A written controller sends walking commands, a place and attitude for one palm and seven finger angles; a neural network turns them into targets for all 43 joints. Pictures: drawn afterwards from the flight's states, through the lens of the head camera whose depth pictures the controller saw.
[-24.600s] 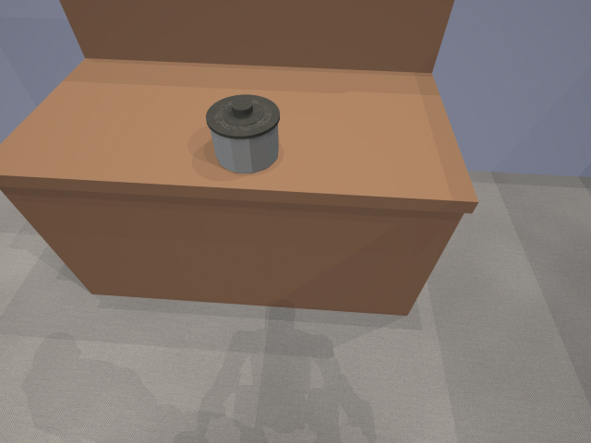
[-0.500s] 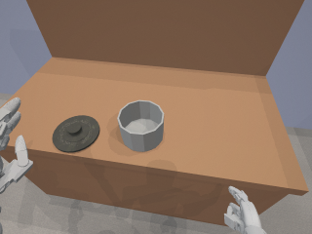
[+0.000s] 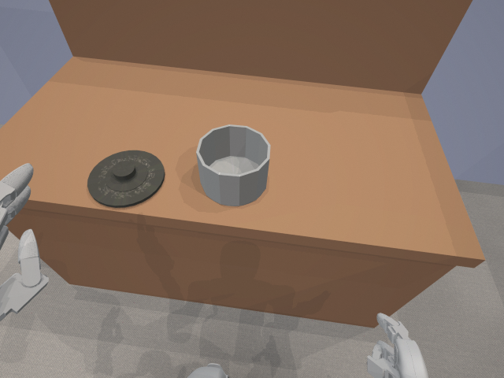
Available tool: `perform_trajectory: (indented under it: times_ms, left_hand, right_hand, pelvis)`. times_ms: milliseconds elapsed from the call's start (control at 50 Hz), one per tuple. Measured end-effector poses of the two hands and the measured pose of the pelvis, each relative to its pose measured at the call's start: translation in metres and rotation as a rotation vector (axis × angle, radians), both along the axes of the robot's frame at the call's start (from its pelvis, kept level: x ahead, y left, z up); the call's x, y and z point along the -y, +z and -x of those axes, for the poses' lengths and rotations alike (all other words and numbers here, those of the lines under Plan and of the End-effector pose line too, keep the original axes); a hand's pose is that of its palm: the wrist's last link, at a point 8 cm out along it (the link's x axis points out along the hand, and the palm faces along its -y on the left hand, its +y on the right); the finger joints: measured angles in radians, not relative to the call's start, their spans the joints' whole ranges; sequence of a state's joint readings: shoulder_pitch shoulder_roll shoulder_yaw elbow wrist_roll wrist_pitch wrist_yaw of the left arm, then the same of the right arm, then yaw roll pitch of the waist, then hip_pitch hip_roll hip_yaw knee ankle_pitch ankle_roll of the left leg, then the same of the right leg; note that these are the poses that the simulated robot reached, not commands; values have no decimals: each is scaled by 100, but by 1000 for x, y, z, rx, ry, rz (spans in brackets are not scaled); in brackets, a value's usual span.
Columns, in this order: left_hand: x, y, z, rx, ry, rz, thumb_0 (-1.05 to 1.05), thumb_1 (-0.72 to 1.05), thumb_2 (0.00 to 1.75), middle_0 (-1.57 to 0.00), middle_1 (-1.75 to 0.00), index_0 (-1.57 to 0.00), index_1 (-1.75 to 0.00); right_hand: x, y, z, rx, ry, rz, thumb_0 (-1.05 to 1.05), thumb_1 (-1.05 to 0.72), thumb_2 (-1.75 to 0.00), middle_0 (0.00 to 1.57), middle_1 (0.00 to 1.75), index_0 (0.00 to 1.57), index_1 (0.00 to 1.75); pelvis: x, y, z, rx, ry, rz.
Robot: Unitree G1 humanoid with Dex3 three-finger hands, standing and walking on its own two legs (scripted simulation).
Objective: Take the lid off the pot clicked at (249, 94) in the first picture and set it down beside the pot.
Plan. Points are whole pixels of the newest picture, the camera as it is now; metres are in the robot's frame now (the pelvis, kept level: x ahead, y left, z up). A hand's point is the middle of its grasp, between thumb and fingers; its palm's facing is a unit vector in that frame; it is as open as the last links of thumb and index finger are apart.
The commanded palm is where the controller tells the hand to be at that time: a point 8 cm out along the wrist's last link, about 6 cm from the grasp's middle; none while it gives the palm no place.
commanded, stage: step back with the hand held close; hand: left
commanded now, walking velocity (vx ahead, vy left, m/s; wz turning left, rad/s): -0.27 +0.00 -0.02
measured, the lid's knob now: (124, 170) +0.54 +0.33 -0.07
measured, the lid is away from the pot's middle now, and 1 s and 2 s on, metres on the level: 0.26 0.26 0.26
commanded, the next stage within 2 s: stop stepping back and stand still in 0.62 s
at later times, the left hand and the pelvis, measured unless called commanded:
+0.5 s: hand out of the picture +0.11 +0.23 +0.18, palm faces +0.37 -0.80 -0.47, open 7.4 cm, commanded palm +0.04 +0.28 +0.19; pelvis -0.08 -0.01 -0.02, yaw +4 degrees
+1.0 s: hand out of the picture +0.01 +0.20 +0.19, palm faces +0.20 -0.86 -0.47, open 7.4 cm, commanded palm -0.04 +0.27 +0.19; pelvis -0.19 +0.00 +0.00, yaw -5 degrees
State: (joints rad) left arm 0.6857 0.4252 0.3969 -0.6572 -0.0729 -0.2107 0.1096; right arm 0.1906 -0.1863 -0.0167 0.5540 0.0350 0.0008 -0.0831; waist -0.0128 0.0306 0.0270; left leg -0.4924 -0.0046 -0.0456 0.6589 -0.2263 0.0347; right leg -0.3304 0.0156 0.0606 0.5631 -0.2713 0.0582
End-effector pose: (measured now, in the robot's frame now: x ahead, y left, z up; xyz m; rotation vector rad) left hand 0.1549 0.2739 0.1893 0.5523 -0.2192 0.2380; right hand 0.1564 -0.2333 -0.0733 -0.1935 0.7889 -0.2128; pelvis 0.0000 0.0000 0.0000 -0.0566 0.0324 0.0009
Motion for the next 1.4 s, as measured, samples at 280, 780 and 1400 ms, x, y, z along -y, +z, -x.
perform_trajectory:
  times_ms: [280,780,1400]
  left_hand:
    - [-4,2,45,118,18,5,1,89,90,-21,-30,-21,-31]
    - [-8,-20,108,206,-8,85,1,89,90,-21,-30,-21,-31]
    - [0,0,209,64,-121,9,1,89,90,-21,-30,-21,-31]
  right_hand:
    - [-13,-1,23,47,82,18,1,-91,-90,20,30,20,30]
    - [0,-16,137,36,35,7,1,-91,-90,20,30,20,30]
    - [-6,1,279,-3,-80,8,1,-91,-90,20,30,20,30]
  pelvis:
    - [-1,-10,39,14,32,1]
    - [-1,-28,141,64,2,-47]
    - [-22,-1,233,24,-106,-14]
